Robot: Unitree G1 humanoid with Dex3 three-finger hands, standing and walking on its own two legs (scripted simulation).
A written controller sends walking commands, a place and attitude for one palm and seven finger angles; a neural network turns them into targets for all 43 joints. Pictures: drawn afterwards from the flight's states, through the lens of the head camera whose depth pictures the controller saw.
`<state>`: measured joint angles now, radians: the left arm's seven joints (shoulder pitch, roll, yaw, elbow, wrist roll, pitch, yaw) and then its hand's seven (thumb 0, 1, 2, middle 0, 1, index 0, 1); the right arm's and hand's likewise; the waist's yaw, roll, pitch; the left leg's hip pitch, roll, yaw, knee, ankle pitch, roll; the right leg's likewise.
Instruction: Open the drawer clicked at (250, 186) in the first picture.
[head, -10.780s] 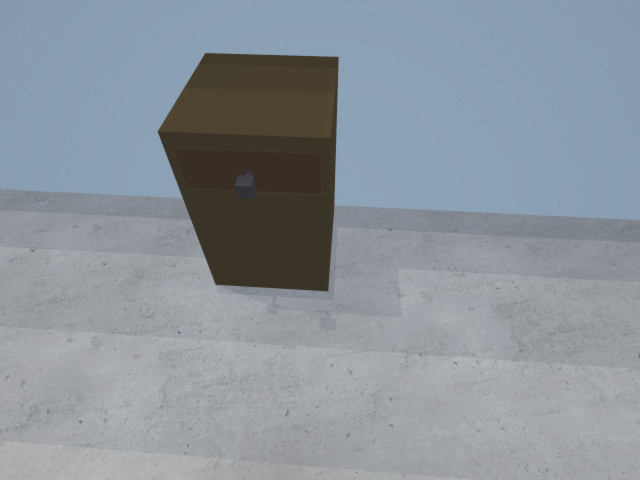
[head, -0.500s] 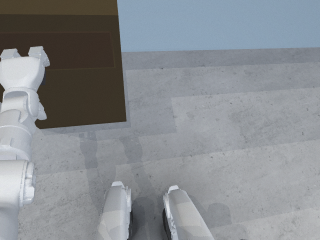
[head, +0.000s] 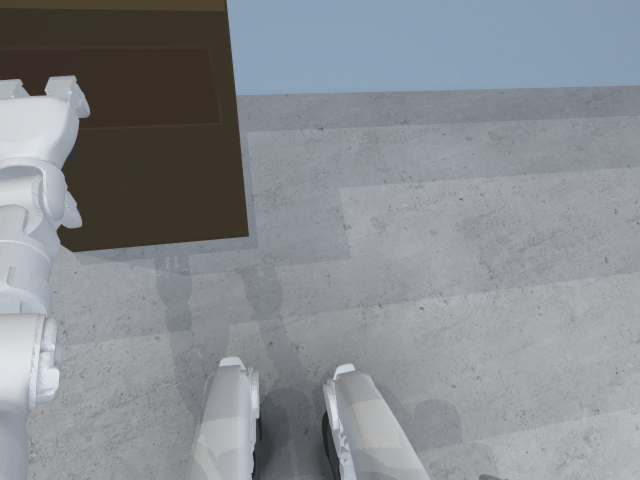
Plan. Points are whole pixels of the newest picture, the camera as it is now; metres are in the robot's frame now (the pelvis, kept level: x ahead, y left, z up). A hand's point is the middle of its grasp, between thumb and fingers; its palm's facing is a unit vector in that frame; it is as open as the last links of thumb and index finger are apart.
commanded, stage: close the thumb around the handle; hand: left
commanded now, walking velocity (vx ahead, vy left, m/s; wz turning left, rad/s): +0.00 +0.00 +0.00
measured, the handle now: (50, 121) +0.54 +0.32 -0.02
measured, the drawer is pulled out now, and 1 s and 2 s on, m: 0.00 0.00 0.06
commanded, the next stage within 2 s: pull the drawer open in 0.80 s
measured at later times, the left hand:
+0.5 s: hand (57, 153) +0.51 +0.31 -0.03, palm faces -0.06 -0.01 -1.00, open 9.5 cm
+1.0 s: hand (57, 155) +0.50 +0.31 -0.03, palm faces -0.07 -0.01 -1.00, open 7.8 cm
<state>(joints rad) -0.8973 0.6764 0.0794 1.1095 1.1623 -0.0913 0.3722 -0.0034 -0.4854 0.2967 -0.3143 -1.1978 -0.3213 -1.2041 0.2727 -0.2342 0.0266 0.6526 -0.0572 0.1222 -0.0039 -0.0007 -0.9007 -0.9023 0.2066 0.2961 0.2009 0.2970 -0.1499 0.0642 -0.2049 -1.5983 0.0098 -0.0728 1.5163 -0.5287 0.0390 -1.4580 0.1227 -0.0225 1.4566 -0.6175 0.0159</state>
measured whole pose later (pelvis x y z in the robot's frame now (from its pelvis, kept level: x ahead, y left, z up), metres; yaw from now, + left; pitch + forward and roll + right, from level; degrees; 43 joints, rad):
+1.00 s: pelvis +0.01 +0.00 +0.00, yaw +0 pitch +35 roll -7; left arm -0.85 0.67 0.10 1.05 1.15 -0.11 0.38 0.00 0.34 0.66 -0.32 -1.35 -0.41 -1.35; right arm 0.28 -0.24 0.01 0.65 -0.06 0.14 0.00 0.00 -0.90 -0.90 0.21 0.30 0.20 0.30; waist -0.14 0.07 -0.20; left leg -1.58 0.01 -0.07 1.51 -0.55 0.04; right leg -1.44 0.12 -0.02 1.45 -0.63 0.02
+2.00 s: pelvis +0.03 +0.01 +0.03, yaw +0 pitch +32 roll -5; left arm -0.54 0.53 0.11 0.88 1.14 -0.15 0.49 0.01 0.36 0.66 -0.30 -1.35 -0.40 -1.35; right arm 0.22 -0.24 -0.03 0.64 -0.06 0.18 0.02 0.00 -0.90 -0.90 0.21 0.30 0.20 0.30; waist -0.07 0.06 -0.21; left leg -1.42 0.02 -0.02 1.42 -0.56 0.05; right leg -1.30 0.11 0.02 1.37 -0.64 0.02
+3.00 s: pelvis +0.02 +0.01 +0.04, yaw +1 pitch +29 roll -5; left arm -0.28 0.45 0.05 0.70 1.14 -0.13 0.56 0.00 0.35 0.68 -0.30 -1.35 -0.41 -1.35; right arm 0.17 -0.24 -0.05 0.64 -0.06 0.16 0.02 0.00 -0.90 -0.90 0.20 0.30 0.20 0.30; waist -0.02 0.06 -0.22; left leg -1.35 0.01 -0.03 1.39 -0.55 0.05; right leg -1.22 0.10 0.01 1.34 -0.62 0.02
